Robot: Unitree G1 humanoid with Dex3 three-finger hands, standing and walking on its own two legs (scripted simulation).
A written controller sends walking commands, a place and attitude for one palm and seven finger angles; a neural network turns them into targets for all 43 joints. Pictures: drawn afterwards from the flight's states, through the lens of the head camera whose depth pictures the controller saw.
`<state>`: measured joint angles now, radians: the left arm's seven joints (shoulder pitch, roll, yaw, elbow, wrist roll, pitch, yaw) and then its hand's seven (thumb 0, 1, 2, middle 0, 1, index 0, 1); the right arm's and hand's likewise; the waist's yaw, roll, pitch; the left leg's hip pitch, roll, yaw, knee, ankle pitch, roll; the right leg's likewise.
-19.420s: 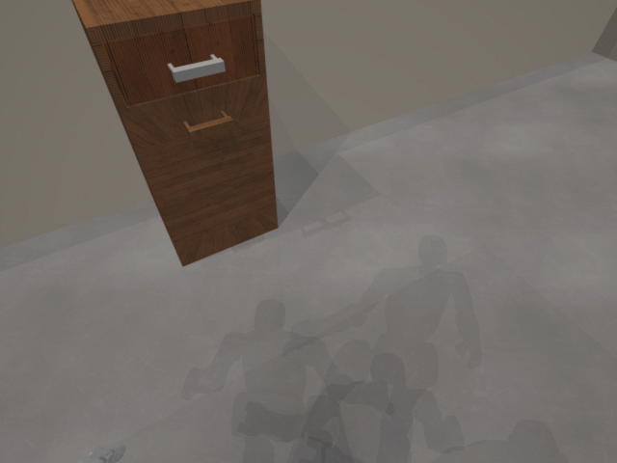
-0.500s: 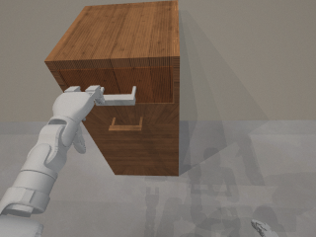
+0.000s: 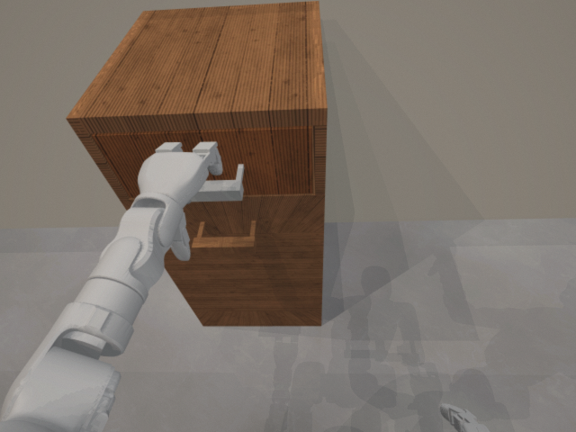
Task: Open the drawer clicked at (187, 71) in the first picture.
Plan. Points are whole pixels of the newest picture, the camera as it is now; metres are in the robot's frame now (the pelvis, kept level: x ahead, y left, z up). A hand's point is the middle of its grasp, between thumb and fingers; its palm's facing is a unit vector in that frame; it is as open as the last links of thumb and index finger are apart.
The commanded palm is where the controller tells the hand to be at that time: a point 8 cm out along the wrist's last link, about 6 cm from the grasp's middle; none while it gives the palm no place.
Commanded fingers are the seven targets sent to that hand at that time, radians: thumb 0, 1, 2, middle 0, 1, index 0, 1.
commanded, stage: move the hooked fingers above the handle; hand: left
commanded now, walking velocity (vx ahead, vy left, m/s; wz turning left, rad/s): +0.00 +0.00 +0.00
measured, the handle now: (207, 181) +0.52 +0.19 +0.03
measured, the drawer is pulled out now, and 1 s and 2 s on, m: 0.00 0.00 0.00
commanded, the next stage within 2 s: none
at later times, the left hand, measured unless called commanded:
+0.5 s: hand (221, 174) +0.48 +0.14 +0.09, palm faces +0.01 -0.03 -1.00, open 13.8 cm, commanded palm +0.45 +0.18 +0.14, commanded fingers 0.00 -0.50 0.30 -0.30 -1.20 -0.30 -1.20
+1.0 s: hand (205, 175) +0.46 +0.16 +0.10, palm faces +0.05 -0.01 -1.00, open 13.8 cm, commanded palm +0.46 +0.19 +0.15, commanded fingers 0.00 -0.50 0.30 -0.30 -1.20 -0.30 -1.20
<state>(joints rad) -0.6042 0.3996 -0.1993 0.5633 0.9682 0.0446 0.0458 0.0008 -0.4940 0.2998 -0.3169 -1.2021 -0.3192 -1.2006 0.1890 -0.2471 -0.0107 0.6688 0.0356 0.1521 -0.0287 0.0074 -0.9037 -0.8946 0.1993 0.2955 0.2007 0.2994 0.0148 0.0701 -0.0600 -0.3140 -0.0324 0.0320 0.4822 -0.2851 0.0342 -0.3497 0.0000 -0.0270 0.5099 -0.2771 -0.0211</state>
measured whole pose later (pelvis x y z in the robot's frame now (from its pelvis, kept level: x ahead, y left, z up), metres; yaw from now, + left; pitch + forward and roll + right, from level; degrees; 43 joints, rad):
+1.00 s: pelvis -0.02 -0.02 -0.01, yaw +0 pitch +11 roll +0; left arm -0.86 0.45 -0.14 0.92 1.03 -0.05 0.21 0.00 -0.50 0.30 -0.32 -1.20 -0.32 -1.20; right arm 0.25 -0.28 -0.05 0.71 0.03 0.10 -0.05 0.01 -0.90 -0.89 0.20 0.30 0.20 0.30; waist -0.07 0.05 -0.08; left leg -0.46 -0.01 0.02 0.56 -0.29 0.01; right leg -0.49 0.02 -0.04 0.56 -0.27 -0.05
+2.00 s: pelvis -0.01 +0.00 -0.01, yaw +0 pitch +13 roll +0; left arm -0.83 0.46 -0.12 0.91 1.04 -0.08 0.18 0.00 -0.49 0.30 -0.32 -1.20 -0.33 -1.20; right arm 0.30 -0.27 -0.05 0.68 0.02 0.11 -0.04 0.00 -0.90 -0.89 0.20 0.30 0.20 0.30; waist -0.06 0.04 -0.09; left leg -0.50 -0.01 0.03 0.59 -0.32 0.03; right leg -0.51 0.02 -0.03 0.58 -0.28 -0.03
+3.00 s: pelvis +0.00 +0.00 -0.01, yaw -2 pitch +14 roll +0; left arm -0.81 0.45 -0.05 0.91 1.05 -0.11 0.18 0.00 -0.49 0.30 -0.32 -1.20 -0.33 -1.21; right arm 0.33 -0.26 -0.05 0.68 0.01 0.11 -0.04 0.00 -0.90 -0.89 0.20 0.30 0.20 0.30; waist -0.09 0.05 -0.10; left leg -0.51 0.00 0.06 0.60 -0.33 0.03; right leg -0.54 0.03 0.00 0.59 -0.28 -0.02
